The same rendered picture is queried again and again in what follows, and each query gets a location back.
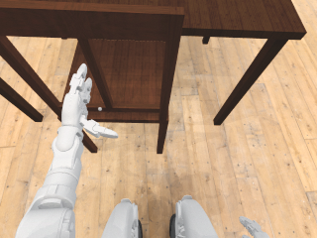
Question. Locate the right robot thigh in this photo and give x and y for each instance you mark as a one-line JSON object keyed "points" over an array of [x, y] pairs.
{"points": [[190, 214]]}

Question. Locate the left robot forearm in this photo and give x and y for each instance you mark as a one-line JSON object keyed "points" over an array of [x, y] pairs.
{"points": [[58, 190]]}

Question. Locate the left robot hand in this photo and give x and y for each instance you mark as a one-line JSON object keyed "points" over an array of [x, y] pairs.
{"points": [[74, 104]]}

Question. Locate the table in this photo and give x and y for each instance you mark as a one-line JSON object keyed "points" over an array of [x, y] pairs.
{"points": [[274, 20]]}

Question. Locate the left robot upper arm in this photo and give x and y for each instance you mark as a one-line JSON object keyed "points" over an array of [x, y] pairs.
{"points": [[48, 223]]}

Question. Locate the right robot shin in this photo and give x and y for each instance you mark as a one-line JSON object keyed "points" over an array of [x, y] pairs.
{"points": [[180, 231]]}

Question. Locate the right robot hand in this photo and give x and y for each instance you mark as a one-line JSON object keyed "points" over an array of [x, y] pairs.
{"points": [[253, 228]]}

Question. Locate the chair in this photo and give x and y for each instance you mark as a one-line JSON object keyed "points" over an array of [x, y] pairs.
{"points": [[130, 52]]}

